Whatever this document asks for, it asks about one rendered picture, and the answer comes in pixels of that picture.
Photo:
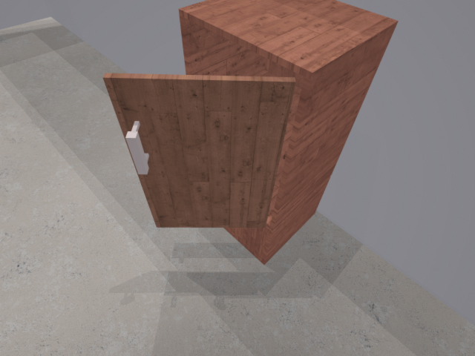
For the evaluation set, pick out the handle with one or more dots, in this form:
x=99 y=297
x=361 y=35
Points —
x=136 y=149

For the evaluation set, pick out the cupboard door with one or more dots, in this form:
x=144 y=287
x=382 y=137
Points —
x=214 y=144

